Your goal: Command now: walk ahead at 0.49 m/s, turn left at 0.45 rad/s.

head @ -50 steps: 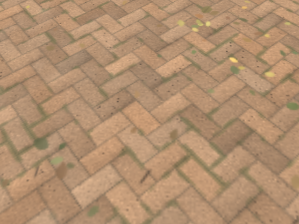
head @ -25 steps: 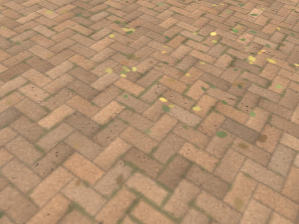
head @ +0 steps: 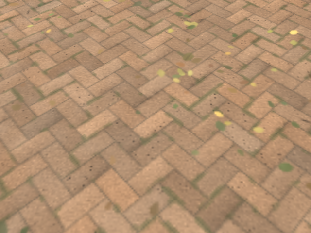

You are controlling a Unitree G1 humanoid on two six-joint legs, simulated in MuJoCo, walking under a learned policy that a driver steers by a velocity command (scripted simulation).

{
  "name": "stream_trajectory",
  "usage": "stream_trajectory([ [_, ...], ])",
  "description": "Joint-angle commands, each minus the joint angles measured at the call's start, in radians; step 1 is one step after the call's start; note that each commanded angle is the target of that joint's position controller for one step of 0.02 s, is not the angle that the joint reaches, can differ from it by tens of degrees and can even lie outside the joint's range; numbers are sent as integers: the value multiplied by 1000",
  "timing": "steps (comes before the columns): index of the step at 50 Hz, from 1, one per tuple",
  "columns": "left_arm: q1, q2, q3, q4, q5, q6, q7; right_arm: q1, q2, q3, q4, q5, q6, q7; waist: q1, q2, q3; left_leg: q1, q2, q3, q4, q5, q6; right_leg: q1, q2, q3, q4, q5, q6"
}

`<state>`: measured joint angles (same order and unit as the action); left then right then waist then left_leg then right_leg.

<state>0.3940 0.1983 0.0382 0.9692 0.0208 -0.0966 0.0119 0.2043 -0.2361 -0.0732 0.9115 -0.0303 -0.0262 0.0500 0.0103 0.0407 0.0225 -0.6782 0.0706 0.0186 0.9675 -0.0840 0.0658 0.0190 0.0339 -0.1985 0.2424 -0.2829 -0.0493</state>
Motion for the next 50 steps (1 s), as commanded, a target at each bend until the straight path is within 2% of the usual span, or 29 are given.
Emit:
stream_trajectory([
  [1, -13, 99, 11, -37, -2, -20, 8, -131, 18, 24, -102, 0, -9, 18, -4, -122, 104, 29, -7, 61, -191, 104, 6, -113, -250, 27, -105, 527, -66],
  [3, 16, 127, 15, -20, -4, -19, 16, -182, 8, 28, -128, -1, -7, 23, 1, -110, 109, 74, -23, 98, -282, 97, 28, -63, -272, 3, -95, 617, -60],
  [6, 27, 169, 24, -6, -2, -6, 28, -134, -29, 18, -124, -5, -2, 12, -33, -129, 41, 181, -100, 150, -326, -9, 85, 64, -290, -43, 73, 1023, -42],
  [8, 19, 199, 33, -11, 5, 16, 33, 15, -72, -2, -86, -8, -4, 2, -97, -146, -54, 354, -161, 153, -354, -111, 137, 73, -301, -51, 345, 1132, -48],
  [9, 13, 206, 35, -20, 4, 25, 28, 143, -107, -21, -47, -16, -10, -7, -154, -117, -122, 543, -178, 122, -429, -111, 171, -16, -289, -58, 566, 987, -37],
  [10, 24, 176, 29, -47, 5, 25, 19, 241, -195, -51, -29, -24, -10, -24, -186, -7, -204, 753, -4, -114, -473, -224, 230, -221, -239, -66, 893, 557, -12],
  [11, 48, 89, 17, -121, -14, 19, -4, 179, -282, -70, -61, -3, 3, -29, -93, 230, -297, 1018, 267, -701, -596, -190, 410, -645, -2, 45, 1275, -261, 51],
  [12, -101, 169, 27, -157, -4, 3, -9, 196, -264, -66, -63, 15, 15, -37, -142, 29, -256, 977, 253, -701, -685, -186, 388, -773, -35, 221, 1288, -181, 38],
  [13, -141, 153, 21, -178, -14, -11, -14, 136, -224, -55, -57, 21, 14, -48, -104, -13, -130, 851, 241, -568, -705, -144, 347, -793, -94, 238, 1207, -87, 29],
  [14, -120, 150, 20, -164, -14, -16, -11, 92, -172, -42, -55, 22, 7, -49, -49, -87, -43, 698, 198, -481, -726, -23, 300, -727, -130, 232, 1094, -47, 30],
  [15, -115, 145, 21, -163, 3, -1, -9, 58, -149, -34, -58, 26, -3, -53, -11, -97, -11, 600, 146, -402, -732, 70, 269, -662, -153, 241, 1021, -46, 42],
  [17, -60, 120, 15, -144, 28, 42, -15, 36, -118, -18, -62, 29, -28, -52, 30, -77, -21, 503, 91, -299, -750, 172, 247, -556, -164, 229, 940, -43, 63],
  [19, -81, 108, 13, -153, 29, 61, -24, 71, -137, -20, -46, 29, -45, -47, 31, -52, -12, 471, 62, -246, -776, 215, 237, -558, -166, 202, 858, 10, 78],
  [25, -304, 113, 12, -221, 15, 66, -34, 197, -141, -13, -6, 29, -53, -42, -55, 0, 31, 602, 42, -205, -809, 234, 154, -682, -164, 176, 569, 261, 79],
  [31, -460, 114, 4, -280, 8, 55, -43, 277, -144, -3, 27, 13, -55, -58, -105, 18, 62, 766, 85, -205, -768, 333, 147, -705, -107, 148, 390, 268, 36],
  [33, -443, 125, 7, -286, 6, 48, -43, 265, -159, -3, 34, 8, -56, -66, -80, 29, 67, 793, 111, -204, -736, 433, 135, -648, -85, 148, 339, 209, 5],
  [34, -389, 134, 11, -273, 5, 44, -40, 240, -167, -4, 32, 7, -57, -69, -47, 34, 53, 785, 110, -187, -693, 549, 118, -563, -62, 142, 309, 170, -14],
  [35, -306, 150, 20, -247, 4, 40, -32, 223, -180, -6, 32, 5, -60, -70, -10, 43, 12, 778, 104, -175, -612, 699, 102, -447, -25, 130, 295, 126, -33],
  [36, -162, 169, 32, -200, 4, 33, -21, 209, -186, -6, 36, 5, -59, -67, 57, 21, -62, 760, 73, -145, -447, 766, 86, -280, 6, 114, 243, 131, -55],
  [37, 8, 207, 47, -156, 20, 23, -7, 204, -171, 1, 28, 11, -62, -64, 130, -16, -162, 616, 32, -115, -220, 594, 70, -28, -80, 198, 221, 132, -92],
  [38, 128, 332, 77, -145, 47, 19, 0, 308, -70, 23, -1, 51, -66, -54, 109, -225, -327, 298, -113, -42, 171, 111, 19, 288, -383, 642, 192, 13, -210],
  [39, 90, 300, 73, -130, 19, 33, -15, 322, -117, 12, 15, 35, -65, -55, 85, -258, -341, 133, -198, -97, 331, -424, 25, 282, -459, 942, 35, 8, -262],
  [40, -29, 238, 59, -147, -1, 38, -20, 244, -143, 4, 3, 14, -59, -56, 42, -141, -154, 66, -118, -131, 373, -346, 34, 125, -417, 792, 27, -80, -239],
  [41, -113, 168, 40, -161, -4, 33, -24, 180, -128, 10, -10, 12, -62, -50, 26, -64, -51, 81, -80, -119, 320, -272, 28, -22, -382, 647, 5, 70, -220],
  [42, -138, 136, 27, -153, -1, 25, -23, 161, -103, 13, -13, 13, -57, -48, 0, -61, 1, 119, -52, -104, 264, -249, 22, -110, -333, 526, -7, 281, -191],
  [43, -136, 113, 17, -135, -6, 17, -20, 171, -93, 16, -12, -1, -44, -46, -25, -83, 14, 171, -37, -93, 220, -245, 6, -169, -295, 430, -10, 485, -169],
  [45, -99, 111, 12, -103, -7, -2, -22, 210, -66, 22, 7, -6, -24, -42, -45, -105, -20, 234, -52, -67, 181, -239, -20, -192, -269, 324, 9, 810, -164],
  [48, -88, 142, 12, -76, -8, -6, -21, 170, -50, 29, -2, -1, -13, -39, -61, -123, -35, 210, -53, -28, 51, -164, -46, -178, -229, 228, 12, 946, -159],
  [50, -96, 132, 4, -65, -10, 5, -17, 101, -32, 41, -16, 2, -10, -39, -51, -140, -29, 238, -48, 5, -105, -93, -56, -190, -190, 173, 16, 940, -136],
])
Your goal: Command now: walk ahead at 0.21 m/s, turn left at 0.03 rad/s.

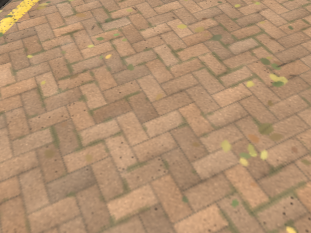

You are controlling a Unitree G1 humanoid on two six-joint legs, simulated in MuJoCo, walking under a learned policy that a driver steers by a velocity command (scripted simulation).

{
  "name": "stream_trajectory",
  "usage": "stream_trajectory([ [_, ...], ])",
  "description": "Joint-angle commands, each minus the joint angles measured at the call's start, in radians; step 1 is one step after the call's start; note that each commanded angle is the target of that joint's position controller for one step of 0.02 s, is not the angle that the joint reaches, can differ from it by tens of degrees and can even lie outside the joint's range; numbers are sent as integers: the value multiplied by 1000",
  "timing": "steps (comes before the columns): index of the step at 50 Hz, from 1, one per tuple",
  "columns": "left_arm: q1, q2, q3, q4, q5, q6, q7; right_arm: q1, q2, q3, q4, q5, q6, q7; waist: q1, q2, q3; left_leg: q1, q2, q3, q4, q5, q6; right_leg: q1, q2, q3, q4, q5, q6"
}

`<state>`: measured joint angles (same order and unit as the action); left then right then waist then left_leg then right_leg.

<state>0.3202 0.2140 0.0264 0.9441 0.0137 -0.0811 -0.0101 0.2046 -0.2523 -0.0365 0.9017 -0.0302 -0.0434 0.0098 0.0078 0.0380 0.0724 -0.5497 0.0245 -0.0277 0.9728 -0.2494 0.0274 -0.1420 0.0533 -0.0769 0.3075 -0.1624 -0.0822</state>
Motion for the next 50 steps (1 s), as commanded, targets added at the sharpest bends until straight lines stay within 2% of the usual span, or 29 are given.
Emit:
stream_trajectory([
  [1, -11, 115, 13, -31, -3, -7, 6, 65, -8, 11, -12, 5, 8, 0, -33, -147, -82, 133, -4, 65, -174, 109, -19, -27, -202, 40, -45, 813, -97],
  [4, 37, 119, 11, 1, -3, 3, 12, 16, -14, 16, -9, 10, 10, -12, -2, -144, -101, 180, -15, 75, -284, 161, -14, 23, -220, 56, -12, 773, -89],
  [6, 41, 116, 10, 16, -2, 12, 17, 7, -23, 15, -2, 9, 7, -22, 2, -139, -87, 207, -16, 66, -342, 136, 0, 39, -243, 85, 23, 715, -89],
  [8, 22, 108, 7, 26, -7, 22, 24, 37, -22, 14, 20, 5, -3, -30, -19, -120, -67, 279, -18, 61, -473, 161, 23, 34, -244, 108, 86, 615, -70],
  [9, 34, 104, 5, 35, -7, 23, 27, 71, -33, 12, 37, 0, -15, -35, -35, -74, -70, 368, 5, 25, -587, 306, 34, 12, -220, 111, 137, 510, -36],
  [10, 76, 97, 3, 31, 0, 21, 28, 129, -94, -2, 52, -6, -26, -41, -25, -3, -138, 500, 111, -70, -550, 561, 53, -35, -178, 95, 212, 272, -11],
  [11, 207, 19, -13, 49, -7, 27, 27, 164, -155, -20, 68, 4, -17, -38, 25, 153, -211, 633, 258, -219, -516, 642, 169, -150, -82, 36, 325, -222, -2],
  [12, 178, 60, -2, 63, -5, 46, 31, 226, -161, -35, 79, 29, 2, -29, -55, 185, -218, 638, 328, -372, -611, 300, 271, -266, -1, -5, 479, -471, -3],
  [13, 56, 116, 17, 29, 8, 56, 27, 233, -149, -36, 77, 21, 7, -25, -92, 141, -134, 582, 343, -446, -724, -45, 292, -380, -3, 41, 648, -549, -3],
  [14, -12, 116, 24, 8, 15, 62, 15, 162, -125, -30, 58, 12, 10, -26, -71, 83, -73, 490, 316, -426, -795, -313, 265, -413, -42, 92, 703, -457, -6],
  [15, -37, 101, 25, -3, 11, 64, 3, 102, -106, -26, 46, 6, 10, -30, -40, 87, -20, 401, 293, -372, -852, -372, 228, -411, -71, 107, 690, -372, -4],
  [16, -27, 86, 25, -3, 12, 63, -5, 62, -93, -25, 41, 10, 5, -35, -7, 93, -12, 352, 267, -314, -884, -350, 193, -374, -89, 111, 665, -306, 4],
  [18, 18, 63, 25, 24, 21, 62, -10, 37, -79, -26, 34, 16, -12, -40, 15, 54, -53, 335, 229, -195, -885, -212, 168, -315, -91, 83, 668, -223, 22],
  [23, -69, 52, 26, -26, 19, 74, -23, 72, -120, -44, 46, 16, -32, -42, 0, 59, -53, 335, 247, -67, -900, -219, 166, -324, -122, 44, 514, -155, 43],
  [29, -112, 78, 37, -77, 17, 77, -39, 66, -166, -66, 33, 10, -33, -27, -12, 61, -37, 325, 281, 10, -865, -305, 148, -246, -110, -17, 348, -160, 21],
  [32, -13, 78, 45, -55, 20, 65, -39, 21, -161, -69, 18, 7, -23, -17, 41, 8, -26, 242, 248, 98, -718, -377, 108, -73, -67, -56, 214, -152, -10],
  [33, 85, 100, 56, -18, 25, 56, -34, 12, -126, -61, 13, -6, -17, -12, 71, -74, -24, 183, 194, 165, -540, -373, 83, 16, -61, -9, 138, -228, -31],
  [34, 206, 195, 82, 7, 32, 44, -17, -27, -37, -34, -28, -15, -14, 0, 119, -338, -44, 12, 80, 283, -153, -283, 28, 121, -261, 357, -62, -488, -102],
  [35, 227, 272, 94, -2, 11, 40, -9, -94, -30, -28, -94, -21, -20, 8, 112, -398, 16, -294, -64, 156, 44, -341, 7, 188, -409, 816, -234, -662, -210],
  [36, 161, 241, 86, -16, 8, 44, -2, -93, -79, -35, -83, -31, -27, 17, 73, -218, 51, -318, 26, 43, 125, -239, 12, 153, -409, 728, -206, -567, -220],
  [37, 100, 205, 79, -40, 5, 42, 1, -84, -94, -39, -74, -10, -39, 27, 40, -155, 33, -274, 51, 26, 112, -116, 9, 118, -354, 620, -171, -415, -193],
  [38, 65, 180, 73, -51, 3, 35, 3, -48, -91, -36, -48, -4, -46, 32, 13, -116, 5, -226, 67, 31, 70, -41, 7, 132, -305, 503, -168, -245, -155],
  [40, 53, 131, 57, -50, -4, 12, 9, -20, -85, -34, -13, -16, -32, 34, 1, -114, -49, -156, 76, 53, 34, 48, -10, 167, -251, 351, -162, 40, -106],
  [42, 94, 116, 48, -25, -8, -5, 12, -25, -62, -28, -7, -9, -10, 28, -9, -97, -59, -140, 59, 79, 48, 64, -24, 198, -240, 234, -99, 532, -89],
  [43, 112, 116, 47, -17, -7, -8, 14, -31, -47, -24, -6, -3, -3, 24, -10, -90, -68, -134, 48, 89, 47, 68, -26, 209, -236, 183, -74, 690, -78],
  [44, 122, 117, 44, -12, -3, -7, 18, -46, -36, -19, -8, 2, 2, 21, -6, -91, -66, -128, 37, 95, 29, 79, -25, 206, -231, 141, -64, 766, -66],
  [47, 97, 96, 30, -6, 6, 1, 28, -127, -11, -2, -29, 11, 4, 19, 11, -119, -15, -49, -1, 116, -167, 158, -6, 138, -192, 34, -73, 766, -29],
  [49, 118, 86, 21, 18, 5, 5, 36, -160, -4, 8, -34, 7, 1, 14, 29, -136, -6, 31, -28, 151, -305, 206, 11, 135, -190, 23, -51, 813, -24],
  [50, 123, 91, 20, 30, 5, 6, 40, -139, -9, 9, -24, 6, -1, 9, 27, -146, -18, 73, -43, 158, -341, 216, 23, 151, -198, 27, -23, 864, -23],
])
Over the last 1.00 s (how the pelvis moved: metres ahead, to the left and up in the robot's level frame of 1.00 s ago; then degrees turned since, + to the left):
0.56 0.05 0.01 16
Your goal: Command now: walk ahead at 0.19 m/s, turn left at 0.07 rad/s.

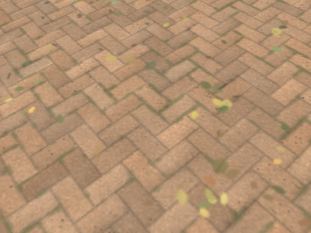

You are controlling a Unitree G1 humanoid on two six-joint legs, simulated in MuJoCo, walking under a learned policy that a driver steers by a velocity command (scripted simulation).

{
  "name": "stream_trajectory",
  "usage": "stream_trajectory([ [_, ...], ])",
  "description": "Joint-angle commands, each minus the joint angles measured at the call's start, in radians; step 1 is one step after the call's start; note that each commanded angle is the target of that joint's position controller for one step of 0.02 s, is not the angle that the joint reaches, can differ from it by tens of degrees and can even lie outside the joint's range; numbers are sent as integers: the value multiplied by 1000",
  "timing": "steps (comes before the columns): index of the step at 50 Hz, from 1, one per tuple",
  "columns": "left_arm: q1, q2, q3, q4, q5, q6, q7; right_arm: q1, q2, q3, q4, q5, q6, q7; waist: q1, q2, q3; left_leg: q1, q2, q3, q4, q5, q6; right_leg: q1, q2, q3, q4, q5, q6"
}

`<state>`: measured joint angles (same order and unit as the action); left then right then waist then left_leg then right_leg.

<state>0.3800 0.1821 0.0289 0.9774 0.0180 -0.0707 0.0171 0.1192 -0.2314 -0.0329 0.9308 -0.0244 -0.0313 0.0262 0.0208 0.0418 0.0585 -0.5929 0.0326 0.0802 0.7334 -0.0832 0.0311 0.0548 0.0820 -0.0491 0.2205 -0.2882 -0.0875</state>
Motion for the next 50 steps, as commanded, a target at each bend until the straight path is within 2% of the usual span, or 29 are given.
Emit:
stream_trajectory([
  [1, 55, 131, 17, 4, -1, -5, 17, -10, -41, 4, -37, 0, -18, -13, -1, -158, -20, 165, -67, 51, -119, 40, 37, -34, -239, 5, 107, 1060, -17],
  [3, 17, 150, 21, 10, -3, -4, 25, 137, -72, -8, 17, 1, -32, -27, -59, -157, -62, 276, -95, 34, -172, 16, 73, -5, -256, 28, 244, 1141, -14],
  [4, -16, 160, 23, 11, -9, -1, 24, 228, -80, -15, 49, -4, -44, -33, -113, -128, -81, 367, -88, 20, -282, 110, 88, -16, -238, 20, 371, 1064, -5],
  [5, -24, 164, 22, 2, -18, -5, 20, 315, -118, -25, 77, -15, -56, -41, -143, -66, -140, 539, 9, -70, -310, 462, 111, -116, -189, 8, 544, 811, 13],
  [6, 80, 89, 9, -1, -44, -1, 17, 367, -199, -41, 86, -23, -54, -44, -96, 127, -263, 770, 288, -340, -210, 1087, 256, -317, -42, -40, 887, 50, 45],
  [7, 169, 84, 14, 43, -52, 21, 15, 348, -154, -26, 85, 24, -45, -36, -54, 112, -393, 790, 384, -499, -251, 1181, 379, -364, 17, 94, 1015, -317, 54],
  [8, 113, 108, 18, 47, -18, 38, 14, 238, -130, -23, 55, 45, -34, -34, -37, 34, -287, 644, 350, -435, -322, 867, 374, -387, -33, 135, 1033, -288, 56],
  [9, 29, 105, 18, 35, 6, 44, 10, 142, -81, -9, 34, 38, -25, -39, -27, 7, -151, 505, 302, -384, -390, 603, 338, -423, -56, 124, 998, -255, 57],
  [10, -16, 100, 20, 31, 16, 53, 8, 106, -40, 6, 31, 26, -19, -45, -9, -21, -79, 397, 255, -325, -445, 454, 288, -407, -86, 123, 916, -224, 60],
  [11, -25, 90, 18, 31, 20, 66, 5, 93, -28, 13, 36, 19, -15, -53, 10, -2, -52, 319, 209, -268, -479, 371, 248, -356, -101, 112, 833, -190, 68],
  [13, 15, 45, 5, 62, 14, 88, 7, 99, -43, 13, 47, 4, -14, -56, 27, 22, -69, 273, 157, -198, -486, 300, 204, -278, -87, 73, 706, -164, 82],
  [15, 10, 40, 1, 77, 6, 102, 18, 123, -67, 10, 58, 1, -16, -52, 16, 32, -93, 292, 154, -202, -496, 178, 194, -266, -84, 57, 594, -168, 91],
  [17, -20, 48, -1, 82, 3, 111, 25, 131, -82, 7, 65, 3, -8, -50, -1, 48, -97, 288, 154, -225, -525, -43, 179, -258, -92, 52, 516, -119, 90],
  [19, -43, 54, -3, 87, 2, 112, 23, 118, -88, 3, 67, 7, 6, -50, -7, 61, -74, 257, 150, -247, -557, -256, 159, -246, -94, 43, 455, -76, 88],
  [22, -15, 34, -11, 117, 7, 101, 22, 97, -77, 4, 69, 20, 26, -53, 8, 22, -23, 190, 136, -255, -557, -417, 106, -166, -97, 30, 274, 27, 73],
  [23, -15, 41, -15, 117, 14, 93, 23, 116, -68, 4, 78, 21, 29, -53, 4, -6, 4, 179, 124, -255, -551, -445, 70, -159, -127, 73, 188, 59, 64],
  [24, -5, 59, -16, 117, 21, 82, 26, 133, -60, 3, 82, 22, 30, -52, -11, -32, 20, 190, 100, -244, -517, -404, 43, -174, -180, 140, 125, 35, 53],
  [25, -43, 86, -14, 118, 4, 75, 26, 154, -35, 5, 83, 31, 35, -48, -51, -134, 62, 268, 36, -180, -496, -299, 28, -327, -193, 187, 86, -73, 37],
  [26, -63, 58, -22, 117, -2, 63, 23, 155, -29, 8, 96, 25, 34, -46, -56, -146, 53, 392, 27, -160, -443, -186, 27, -405, -201, 200, 38, -114, 43],
  [28, -79, 60, -23, 118, -9, 48, 23, 180, -21, 10, 115, 17, 29, -45, -72, -130, 14, 489, 35, -157, -410, -99, 30, -416, -192, 186, 15, -72, 59],
  [30, -58, 58, -23, 124, -10, 43, 26, 181, -29, 11, 129, 14, 22, -46, -60, -87, 0, 468, 46, -167, -417, -88, 34, -354, -179, 165, 40, 0, 57],
  [34, -14, 43, -26, 140, -6, 48, 26, 172, -11, 19, 149, 19, 17, -52, -38, -53, 4, 422, 47, -165, -429, -83, 27, -292, -177, 152, 60, 52, 43],
  [50, 5, 24, -33, 165, -9, 49, 30, 225, 16, 30, 214, 18, 18, -66, -29, -49, 10, 428, 55, -160, -403, 14, 19, -233, -175, 136, 75, 160, 33],
])
Over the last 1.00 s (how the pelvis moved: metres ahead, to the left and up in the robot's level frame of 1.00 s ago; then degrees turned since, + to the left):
0.30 -0.09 -0.01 -15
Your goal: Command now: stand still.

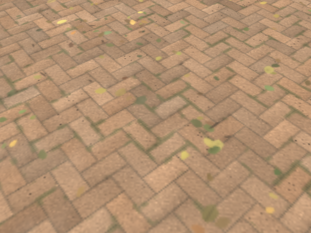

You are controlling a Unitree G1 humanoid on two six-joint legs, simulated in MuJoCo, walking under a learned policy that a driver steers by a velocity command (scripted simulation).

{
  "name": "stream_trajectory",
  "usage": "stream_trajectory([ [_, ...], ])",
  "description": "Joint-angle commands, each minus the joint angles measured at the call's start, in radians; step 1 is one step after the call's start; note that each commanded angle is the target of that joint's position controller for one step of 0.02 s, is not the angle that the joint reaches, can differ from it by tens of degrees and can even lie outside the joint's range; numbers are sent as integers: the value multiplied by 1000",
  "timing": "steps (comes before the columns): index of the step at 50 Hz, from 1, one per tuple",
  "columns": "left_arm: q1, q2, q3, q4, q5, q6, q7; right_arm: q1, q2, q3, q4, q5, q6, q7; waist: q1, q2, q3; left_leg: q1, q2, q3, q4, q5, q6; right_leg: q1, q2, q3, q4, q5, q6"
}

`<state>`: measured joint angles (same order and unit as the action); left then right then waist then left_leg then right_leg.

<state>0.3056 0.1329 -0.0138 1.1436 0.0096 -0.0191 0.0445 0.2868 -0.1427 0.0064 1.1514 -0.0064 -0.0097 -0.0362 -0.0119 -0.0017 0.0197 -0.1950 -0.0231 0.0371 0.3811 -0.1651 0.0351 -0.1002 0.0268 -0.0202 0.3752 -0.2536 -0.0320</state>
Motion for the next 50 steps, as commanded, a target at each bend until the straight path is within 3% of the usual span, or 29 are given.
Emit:
stream_trajectory([
  [1, 80, 72, 9, 0, -1, -3, 3, 59, -72, -10, -4, 0, -4, -4, 3, -6, 50, 31, 111, -117, -49, 99, 14, -77, -120, 107, -80, 129, -23],
  [19, 105, 60, 5, 13, 0, -4, 7, 73, -54, -9, 21, 0, 1, -10, 4, -2, 60, 45, 114, -113, -37, 121, 9, -63, -119, 104, -80, 167, -28],
  [20, 117, 57, 5, 16, 1, -3, 7, 79, -50, -8, 24, -1, 2, -10, 7, -3, 42, 51, 104, -107, -38, 54, 11, -55, -111, 103, -92, 85, -31],
  [22, 137, 92, 22, 17, 4, 4, 5, 69, -64, -17, 14, -5, 7, -6, 16, -35, 65, -1, 50, -65, 28, -168, 25, -73, -95, 124, -103, -190, -63],
  [23, 149, 114, 32, 13, 5, 9, 2, 57, -66, -22, 2, -10, 10, -1, 27, -74, 98, -72, 18, -36, 89, -288, 32, -87, -118, 177, -129, -363, -93],
  [25, 217, 147, 51, 20, 4, 15, -1, -6, -38, -19, -43, -29, 5, 14, 64, -137, 198, -261, -10, 35, 250, -324, 30, -71, -250, 353, -234, -595, -173],
  [27, 238, 147, 60, 19, 13, 5, -3, -73, -47, -24, -95, -35, -14, 27, 78, -129, 247, -378, 49, 22, 388, -281, 36, -56, -341, 449, -282, -539, -231],
  [28, 239, 151, 64, 16, 21, -4, -5, -92, -60, -30, -115, -32, -24, 32, 75, -111, 241, -434, 68, 4, 431, -290, 38, -10, -351, 450, -280, -460, -241],
  [30, 220, 153, 69, 5, 21, -23, -8, -102, -75, -40, -141, -24, -45, 44, 57, -81, 206, -451, 87, -7, 410, -269, 35, 53, -329, 383, -255, -308, -226],
  [33, 178, 162, 74, -13, 14, -42, -12, -82, -71, -51, -163, -8, -59, 56, 19, -96, 162, -261, 56, 36, 275, -186, 35, -21, -273, 258, -203, -147, -186],
  [35, 125, 166, 75, -28, 4, -48, -18, 84, -60, -62, -112, -2, -59, 55, -65, -66, 123, 66, -15, 96, 143, -93, 37, -203, -206, 156, -78, -49, -147],
  [36, 125, 150, 68, -33, 9, -58, -23, 216, -95, -81, -70, -5, -64, 46, -119, 0, 66, 262, -8, 52, 102, -116, 46, -294, -152, 90, 92, 54, -120],
  [37, 99, 81, 46, -75, 5, -66, -35, 368, -195, -106, -52, -22, -71, 31, -177, 236, -6, 396, 254, -329, -103, -389, 108, -439, -32, -46, 450, -33, -59],
  [38, 103, 90, 54, -109, 16, -68, -45, 444, -242, -114, -17, -15, -57, 32, -154, 339, -25, 402, 404, -716, -269, -550, 197, -592, 52, -35, 703, -299, -54],
  [39, 52, 117, 62, -123, 33, -60, -52, 298, -198, -99, -52, -16, -47, 28, -74, 164, 74, 281, 399, -659, -256, -615, 193, -636, -42, 34, 828, -226, -74],
  [40, 17, 102, 60, -131, 30, -63, -63, 181, -167, -89, -97, -15, -53, 33, -42, 59, 120, 182, 367, -552, -251, -507, 178, -628, -81, 48, 829, -107, -80],
  [41, 22, 83, 58, -126, 20, -68, -68, 122, -155, -83, -117, -14, -62, 36, -6, 24, 118, 127, 321, -439, -262, -354, 158, -579, -107, 51, 789, -30, -75],
  [43, 51, 81, 63, -117, 29, -54, -73, 118, -107, -63, -112, -9, -81, 31, 28, 37, 90, 106, 256, -289, -265, -132, 133, -517, -121, 31, 735, 22, -51],
  [45, 22, 93, 70, -131, 26, -38, -76, 182, -102, -55, -86, -7, -94, 25, 31, 54, 84, 142, 235, -211, -256, 58, 134, -546, -113, 0, 709, 52, -36],
  [50, -225, 81, 62, -227, 20, -26, -80, 251, -99, -41, -69, -10, -100, 24, -3, 65, 123, 159, 203, -103, -258, 321, 146, -620, -97, -60, 499, 155, -6],
])
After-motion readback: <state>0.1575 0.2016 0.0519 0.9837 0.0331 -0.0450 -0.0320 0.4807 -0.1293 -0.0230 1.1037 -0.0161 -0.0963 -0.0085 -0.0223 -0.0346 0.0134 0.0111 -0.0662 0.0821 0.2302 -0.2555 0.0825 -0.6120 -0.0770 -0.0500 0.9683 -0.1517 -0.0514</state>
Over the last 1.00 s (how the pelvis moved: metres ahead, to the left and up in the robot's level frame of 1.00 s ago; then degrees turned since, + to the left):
0.14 -0.03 0.00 2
